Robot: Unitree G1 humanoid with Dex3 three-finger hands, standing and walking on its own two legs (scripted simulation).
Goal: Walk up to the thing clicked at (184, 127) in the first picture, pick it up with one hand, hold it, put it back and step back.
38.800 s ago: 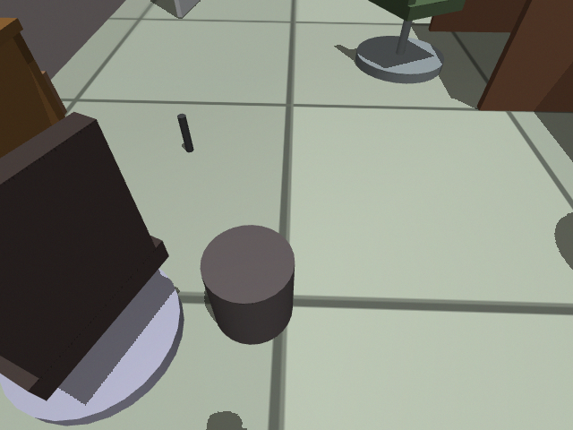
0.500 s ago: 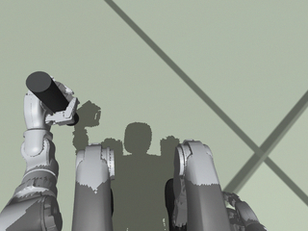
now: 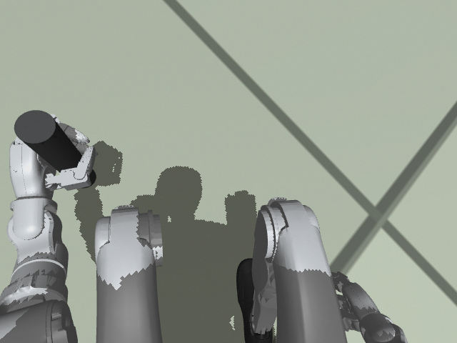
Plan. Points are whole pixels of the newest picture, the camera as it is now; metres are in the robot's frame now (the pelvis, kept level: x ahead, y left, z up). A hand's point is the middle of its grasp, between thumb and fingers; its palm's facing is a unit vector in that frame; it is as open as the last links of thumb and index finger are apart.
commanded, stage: crouch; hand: left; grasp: from the side
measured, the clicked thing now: (65, 158) +0.40 +0.25 -0.07
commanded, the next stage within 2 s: lower in 0.12 s
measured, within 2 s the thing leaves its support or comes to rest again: rests again in 1.80 s
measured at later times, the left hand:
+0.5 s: hand (85, 170) +0.40 +0.23 -0.13, palm faces +0.14 -0.99 +0.00, open 5.5 cm
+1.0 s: hand (89, 173) +0.41 +0.24 -0.17, palm faces +0.16 -0.99 +0.02, open 5.5 cm
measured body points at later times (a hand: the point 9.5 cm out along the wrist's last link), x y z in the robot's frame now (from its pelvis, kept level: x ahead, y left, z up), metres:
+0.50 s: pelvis +0.00 +0.00 -0.02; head +0.22 +0.11 +0.36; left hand +0.39 +0.29 -0.13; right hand +0.15 -0.26 -0.11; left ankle +0.08 +0.14 -0.28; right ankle +0.10 -0.13 -0.28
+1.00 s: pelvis -0.01 +0.01 -0.03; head +0.22 +0.15 +0.33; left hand +0.39 +0.29 -0.17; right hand +0.15 -0.25 -0.09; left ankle +0.08 +0.14 -0.28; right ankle +0.10 -0.13 -0.28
